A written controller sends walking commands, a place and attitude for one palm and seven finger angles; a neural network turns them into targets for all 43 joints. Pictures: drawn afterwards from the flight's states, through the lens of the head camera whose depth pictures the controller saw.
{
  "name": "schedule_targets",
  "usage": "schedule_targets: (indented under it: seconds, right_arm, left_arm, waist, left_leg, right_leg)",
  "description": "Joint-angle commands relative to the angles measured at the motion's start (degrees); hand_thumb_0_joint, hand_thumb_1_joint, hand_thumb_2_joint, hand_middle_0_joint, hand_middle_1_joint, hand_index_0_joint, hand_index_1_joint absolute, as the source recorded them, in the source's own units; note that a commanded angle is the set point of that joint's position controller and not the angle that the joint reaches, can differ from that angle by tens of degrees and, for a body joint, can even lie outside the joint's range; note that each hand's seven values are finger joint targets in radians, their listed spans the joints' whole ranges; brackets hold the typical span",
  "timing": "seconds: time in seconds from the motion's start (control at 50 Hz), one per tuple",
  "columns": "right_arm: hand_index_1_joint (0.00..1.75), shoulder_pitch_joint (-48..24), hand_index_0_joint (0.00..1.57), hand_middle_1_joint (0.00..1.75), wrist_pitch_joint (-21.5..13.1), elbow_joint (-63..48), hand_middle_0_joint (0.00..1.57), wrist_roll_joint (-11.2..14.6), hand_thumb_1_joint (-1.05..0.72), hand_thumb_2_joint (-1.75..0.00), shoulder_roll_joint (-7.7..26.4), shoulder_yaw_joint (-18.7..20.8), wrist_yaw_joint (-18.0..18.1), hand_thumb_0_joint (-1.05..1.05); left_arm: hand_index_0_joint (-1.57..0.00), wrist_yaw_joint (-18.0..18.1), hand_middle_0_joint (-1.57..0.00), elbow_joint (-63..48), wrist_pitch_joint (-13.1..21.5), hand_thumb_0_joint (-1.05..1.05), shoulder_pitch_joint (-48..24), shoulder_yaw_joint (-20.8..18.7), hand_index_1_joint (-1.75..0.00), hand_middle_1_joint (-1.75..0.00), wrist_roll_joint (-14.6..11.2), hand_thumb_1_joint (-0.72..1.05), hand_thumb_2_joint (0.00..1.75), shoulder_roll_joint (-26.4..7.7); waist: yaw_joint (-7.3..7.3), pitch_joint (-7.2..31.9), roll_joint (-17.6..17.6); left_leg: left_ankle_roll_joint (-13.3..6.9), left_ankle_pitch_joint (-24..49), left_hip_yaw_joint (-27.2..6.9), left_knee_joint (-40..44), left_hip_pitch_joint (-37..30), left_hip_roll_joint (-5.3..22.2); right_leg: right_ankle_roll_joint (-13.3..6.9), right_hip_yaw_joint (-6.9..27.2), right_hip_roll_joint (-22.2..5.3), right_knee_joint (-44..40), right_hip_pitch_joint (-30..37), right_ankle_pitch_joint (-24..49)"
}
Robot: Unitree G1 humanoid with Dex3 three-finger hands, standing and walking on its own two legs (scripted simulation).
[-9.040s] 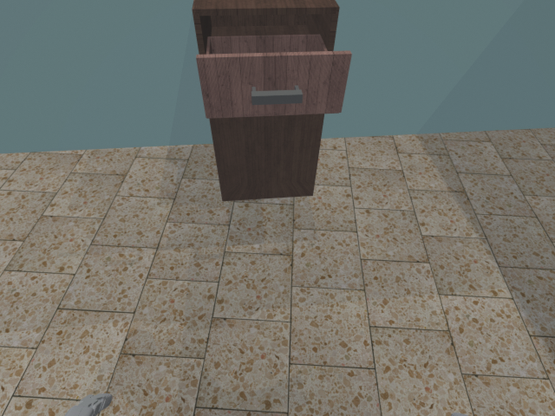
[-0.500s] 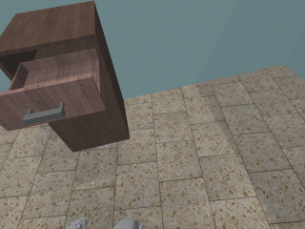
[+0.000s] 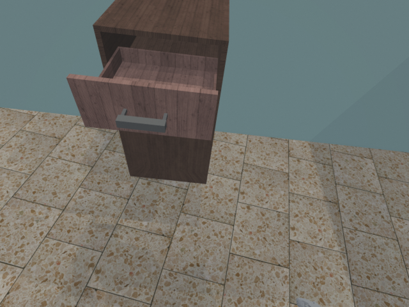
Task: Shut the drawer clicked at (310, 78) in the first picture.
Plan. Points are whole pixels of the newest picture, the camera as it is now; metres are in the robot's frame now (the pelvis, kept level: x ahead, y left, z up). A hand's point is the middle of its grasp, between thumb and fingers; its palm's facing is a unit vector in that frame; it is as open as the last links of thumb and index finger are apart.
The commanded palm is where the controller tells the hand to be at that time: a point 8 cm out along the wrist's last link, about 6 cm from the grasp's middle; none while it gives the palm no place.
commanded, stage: take the last steps up to it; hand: left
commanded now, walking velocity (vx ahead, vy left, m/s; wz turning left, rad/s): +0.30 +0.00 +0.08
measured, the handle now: (143, 118) +0.58 +0.25 -0.02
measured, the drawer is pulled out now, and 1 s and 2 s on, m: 0.28 0.28 0.28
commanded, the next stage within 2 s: come to a stop and stand still in 0.88 s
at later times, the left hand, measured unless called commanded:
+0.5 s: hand (155, 277) +0.20 +0.13 -0.16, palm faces +0.02 -0.97 -0.22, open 7.4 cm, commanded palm none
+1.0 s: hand out of the picture +0.11 +0.13 -0.18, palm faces +0.24 -0.96 -0.13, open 7.4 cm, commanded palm none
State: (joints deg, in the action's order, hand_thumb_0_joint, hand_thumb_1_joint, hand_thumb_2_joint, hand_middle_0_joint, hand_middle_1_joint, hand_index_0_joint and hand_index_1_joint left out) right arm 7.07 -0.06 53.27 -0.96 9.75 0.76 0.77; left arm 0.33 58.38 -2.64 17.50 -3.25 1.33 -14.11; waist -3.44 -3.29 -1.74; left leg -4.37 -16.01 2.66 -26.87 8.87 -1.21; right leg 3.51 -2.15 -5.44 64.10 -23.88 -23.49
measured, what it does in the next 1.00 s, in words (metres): walks ahead: right foot, then left foot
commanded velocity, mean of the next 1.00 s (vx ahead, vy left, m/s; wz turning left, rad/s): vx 0.23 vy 0.02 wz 0.05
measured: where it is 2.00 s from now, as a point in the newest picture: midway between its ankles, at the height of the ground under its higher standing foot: outside the picture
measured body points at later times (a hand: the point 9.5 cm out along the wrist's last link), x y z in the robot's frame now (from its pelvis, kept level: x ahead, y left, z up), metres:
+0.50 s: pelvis +0.09 -0.05 -0.02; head +0.10 -0.08 +0.43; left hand +0.20 +0.18 -0.14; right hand -0.04 -0.26 -0.17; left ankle -0.01 +0.06 -0.72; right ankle +0.15 -0.15 -0.74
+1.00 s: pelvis +0.23 +0.00 -0.01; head +0.25 +0.01 +0.44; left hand +0.10 +0.18 -0.17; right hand +0.38 -0.21 -0.15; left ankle +0.28 +0.10 -0.74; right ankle +0.15 -0.15 -0.73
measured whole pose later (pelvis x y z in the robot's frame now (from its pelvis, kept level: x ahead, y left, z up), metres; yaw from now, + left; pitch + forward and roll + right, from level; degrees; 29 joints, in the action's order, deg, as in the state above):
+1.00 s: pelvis +0.23 +0.00 -0.01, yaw +5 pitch -1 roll -1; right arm 6.4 -2.9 57.0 -1.5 9.0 2.6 -0.4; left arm 0.9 66.6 2.2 26.7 -2.0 1.1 -6.7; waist -4.9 -3.1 -0.8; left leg -2.4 -12.7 6.9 -32.6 18.9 2.4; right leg 1.2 -6.5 -5.0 37.6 -7.9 -25.9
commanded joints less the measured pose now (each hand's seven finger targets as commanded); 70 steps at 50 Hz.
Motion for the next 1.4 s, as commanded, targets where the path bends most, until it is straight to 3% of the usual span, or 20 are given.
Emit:
schedule_targets:
  seconds: [0.0, 0.14, 0.28, 0.36, 0.4, 0.42, 0.44, 0.46, 0.5, 0.56, 0.6, 0.84, 0.9, 0.92, 0.94, 0.96, 0.98, 1.06, 1.24, 1.38]
  right_arm:
    - [0.30, 9.7, 0.20, 0.30, -1.8, 0.5, 0.20, 0.4, -0.90, -0.90, 9.4, 2.5, 0.6, 0.00]
    - [0.30, 16.2, 0.20, 0.30, -3.1, 3.3, 0.20, 0.1, -0.90, -0.90, 7.5, 2.8, 1.1, 0.00]
    - [0.30, 19.5, 0.20, 0.30, -3.4, 6.7, 0.20, -0.5, -0.90, -0.90, 8.3, 2.8, 1.2, 0.00]
    - [0.30, 19.5, 0.20, 0.30, -3.1, 8.3, 0.20, -0.7, -0.90, -0.90, 8.4, 2.7, 1.0, 0.00]
    - [0.30, 19.7, 0.20, 0.30, -3.1, 9.3, 0.20, -0.4, -0.90, -0.90, 7.4, 2.4, 1.0, 0.00]
    - [0.30, 20.6, 0.20, 0.30, -3.4, 9.2, 0.20, 0.2, -0.90, -0.90, 5.5, 2.1, 0.6, 0.00]
    - [0.30, 21.1, 0.20, 0.30, -3.5, 7.4, 0.20, 0.4, -0.90, -0.90, 2.8, 1.7, 0.2, 0.00]
    - [0.30, 17.9, 0.20, 0.30, -3.0, 6.4, 0.20, 0.1, -0.90, -0.90, 5.6, 2.4, 0.1, 0.00]
    - [0.30, 16.0, 0.20, 0.30, -2.7, 6.9, 0.20, -0.1, -0.90, -0.90, 4.0, 2.9, -0.5, 0.00]
    - [0.30, 18.1, 0.20, 0.30, -1.0, 8.4, 0.20, -0.6, -0.90, -0.90, 1.3, 3.0, -1.0, 0.00]
    - [0.30, 18.4, 0.20, 0.30, -0.4, 8.5, 0.20, -0.7, -0.90, -0.90, 0.2, 2.9, -1.2, 0.00]
    - [0.30, 1.2, 0.20, 0.30, -1.8, 1.4, 0.20, -0.1, -0.90, -0.90, 0.6, 2.5, -2.3, 0.00]
    - [0.30, 7.0, 0.20, 0.30, -2.7, 3.5, 0.20, -0.2, -0.90, -0.90, 2.0, 2.3, -1.6, 0.00]
    - [0.30, 12.7, 0.20, 0.30, -3.3, 5.2, 0.20, -0.5, -0.90, -0.90, 5.0, 2.8, -1.0, 0.00]
    - [0.30, 18.5, 0.20, 0.30, -3.6, 6.0, 0.20, -0.7, -0.90, -0.90, 11.4, 4.3, -0.3, 0.00]
    - [0.30, 21.5, 0.20, 0.30, -2.8, 6.6, 0.20, -0.1, -0.90, -0.90, 12.9, 4.3, 0.2, 0.00]
    - [0.30, 18.8, 0.20, 0.30, -2.3, 6.2, 0.20, 0.0, -0.90, -0.90, 11.2, 3.5, 0.7, 0.00]
    - [0.30, 6.7, 0.20, 0.30, -2.9, 5.0, 0.20, 0.3, -0.90, -0.90, 5.1, 0.8, 2.1, 0.00]
    - [0.30, 4.8, 0.20, 0.30, -0.4, 3.0, 0.20, 0.0, -0.90, -0.90, 6.9, 3.2, 3.0, 0.00]
    - [0.30, 6.2, 0.20, 0.30, 0.3, 3.0, 0.20, -0.7, -0.90, -0.90, 8.1, 4.3, 1.6, 0.00]
  left_arm:
    - [-0.20, -0.4, -0.20, -3.1, 1.9, 0.00, -0.7, -0.3, -0.30, -0.30, 0.4, 0.90, 0.90, -3.1]
    - [-0.20, -0.8, -0.20, -5.0, 2.6, 0.00, -6.7, -0.4, -0.30, -0.30, 0.5, 0.90, 0.90, -2.1]
    - [-0.20, -1.4, -0.20, -7.0, 3.2, 0.00, -13.1, -0.1, -0.30, -0.30, -0.1, 0.90, 0.90, 0.3]
    - [-0.20, -1.4, -0.20, -6.2, 4.0, 0.00, -10.4, -0.4, -0.30, -0.30, -0.2, 0.90, 0.90, 1.0]
    - [-0.20, -1.1, -0.20, -3.0, 4.8, 0.00, -1.6, -1.0, -0.30, -0.30, -0.1, 0.90, 0.90, -0.3]
    - [-0.20, -0.7, -0.20, -0.9, 5.6, 0.00, 5.1, -1.7, -0.30, -0.30, 0.2, 0.90, 0.90, -3.8]
    - [-0.20, 0.0, -0.20, 0.9, 6.0, 0.00, 11.9, -3.0, -0.30, -0.30, 0.2, 0.90, 0.90, -9.2]
    - [-0.20, 0.4, -0.20, 1.2, 5.8, 0.00, 13.4, -2.8, -0.30, -0.30, -0.8, 0.90, 0.90, -9.6]
    - [-0.20, 0.5, -0.20, -0.5, 6.1, 0.00, 4.9, -2.1, -0.30, -0.30, -0.8, 0.90, 0.90, -5.9]
    - [-0.20, 0.9, -0.20, -1.1, 6.5, 0.00, 0.2, -0.4, -0.30, -0.30, -0.7, 0.90, 0.90, 0.0]
    - [-0.20, 0.8, -0.20, 0.0, 6.9, 0.00, 1.6, 0.1, -0.30, -0.30, -0.4, 0.90, 0.90, 1.1]
    - [-0.20, 1.1, -0.20, 4.9, 7.3, 0.00, 10.2, -0.3, -0.30, -0.30, 0.4, 0.90, 0.90, -1.9]
    - [-0.20, 1.3, -0.20, 5.2, 6.4, 0.00, 9.5, -0.4, -0.30, -0.30, 0.0, 0.90, 0.90, -1.6]
    - [-0.20, 1.2, -0.20, 5.1, 6.3, 0.00, 10.1, 0.0, -0.30, -0.30, -0.3, 0.90, 0.90, -0.1]
    - [-0.20, 1.0, -0.20, 4.3, 6.1, 0.00, 12.5, 0.5, -0.30, -0.30, -0.7, 0.90, 0.90, 2.8]
    - [-0.20, 1.3, -0.20, 3.2, 6.0, 0.00, 10.8, 1.0, -0.30, -0.30, -0.6, 0.90, 0.90, 3.2]
    - [-0.20, 1.8, -0.20, 3.2, 5.5, 0.00, 9.2, 0.8, -0.30, -0.30, -0.4, 0.90, 0.90, 2.5]
    - [-0.20, 2.0, -0.20, 6.4, 3.3, 0.00, 9.7, 1.4, -0.30, -0.30, -0.9, 0.90, 0.90, 4.7]
    - [-0.20, 1.6, -0.20, -0.1, -1.3, 0.00, 4.6, -2.0, -0.30, -0.30, 0.0, 0.90, 0.90, 0.1]
    - [-0.20, 1.6, -0.20, -4.1, 0.2, 0.00, -1.5, -0.5, -0.30, -0.30, -0.4, 0.90, 0.90, 1.5]
  waist:
    - [4.21, -0.3, 8.4]
    - [5.26, -3.9, 7.3]
    - [6.20, -4.6, 7.4]
    - [4.36, -4.1, 6.0]
    - [0.79, 0.1, 2.1]
    - [-1.73, 3.9, -3.8]
    - [-3.19, 7.1, -18.0]
    - [-3.50, 5.6, -10.4]
    - [-0.38, 0.0, -5.4]
    - [3.95, -3.0, -2.7]
    - [4.75, -4.0, -3.8]
    - [0.64, -3.4, -6.7]
    - [3.62, 1.1, -4.7]
    - [5.76, 5.6, 0.7]
    - [7.19, 11.4, 14.2]
    - [7.83, 13.1, 17.6]
    - [6.90, 9.7, 10.4]
    - [2.23, 2.2, 6.1]
    - [2.10, 1.7, 9.7]
    - [3.92, 4.9, 15.6]
  left_leg:
    - [-4.9, 9.5, -13.9, 15.3, -4.5, 13.3]
    - [-7.9, 2.5, -18.4, 19.3, -6.9, 15.8]
    - [-8.4, 1.3, -17.7, 18.7, -4.4, 16.6]
    - [-6.5, 4.7, -14.2, 14.1, 1.5, 15.0]
    - [-3.4, 6.0, -9.7, 3.0, 5.6, 10.4]
    - [-0.9, 2.5, -5.8, -9.0, 12.9, 6.8]
    - [1.9, -13.4, 0.8, -25.1, 24.8, -0.2]
    - [1.8, -17.2, -2.8, -34.9, 26.6, 1.8]
    - [2.1, -7.9, -4.4, -40.6, 27.4, 6.0]
    - [3.9, 0.1, -3.7, -38.5, 22.0, 8.0]
    - [5.0, 2.8, -2.1, -35.5, 20.9, 7.7]
    - [5.3, 2.5, 1.9, -10.5, 16.7, 5.9]
    - [4.4, 7.1, 4.5, 0.4, 2.4, 2.4]
    - [3.2, 13.0, 1.8, 2.9, -8.6, 5.5]
    - [-1.5, 25.5, -13.1, 1.1, -20.3, 19.1]
    - [-6.7, 37.0, -19.5, 5.1, -21.5, 25.9]
    - [-7.7, 42.4, -15.9, 5.2, -16.2, 26.4]
    - [-2.8, 55.3, -5.6, 8.1, 0.8, 19.7]
    - [-5.2, 39.4, -4.1, 8.7, 3.7, 20.8]
    - [-4.9, 27.2, -5.4, 6.8, 0.2, 18.3]
  right_leg:
    - [0.2, 0.5, -0.7, 1.1, -8.9, 5.4]
    - [-0.1, 1.2, -1.9, -6.8, -14.6, 7.6]
    - [-1.5, -0.1, -0.9, -19.7, -8.6, 6.6]
    - [-2.4, -2.8, 2.0, -28.1, 3.6, 7.9]
    - [-3.2, -3.3, 3.3, -36.4, 17.9, 11.0]
    - [-5.2, 4.5, -3.2, -40.2, 29.5, 6.1]
    - [-10.7, 25.3, -18.1, -48.2, 37.7, 3.1]
    - [-13.9, 31.2, -21.9, -53.5, 31.5, -1.3]
    - [-13.4, 25.9, -18.4, -55.4, 20.4, -8.7]
    - [-10.6, 11.2, -13.0, -57.1, 9.6, 1.3]
    - [-9.8, 6.2, -10.7, -57.5, 7.6, 7.4]
    - [-11.0, 3.5, -12.6, -50.4, 16.8, 28.4]
    - [-8.3, -0.4, -8.4, -39.8, 15.2, 32.8]
    - [-6.5, -2.4, -5.5, -29.4, 11.2, 30.0]
    - [-3.9, -6.9, 1.1, -16.1, -0.7, 5.4]
    - [-3.1, -4.8, 3.3, -4.2, -6.4, -13.3]
    - [-3.6, -1.2, 0.8, -0.8, -6.3, -12.0]
    - [-0.9, 2.2, -1.0, -8.3, 4.1, -1.4]
    - [-0.3, 4.9, 2.6, 4.8, -4.4, 2.8]
    - [-1.5, 0.4, 2.4, -19.0, 3.3, -1.6]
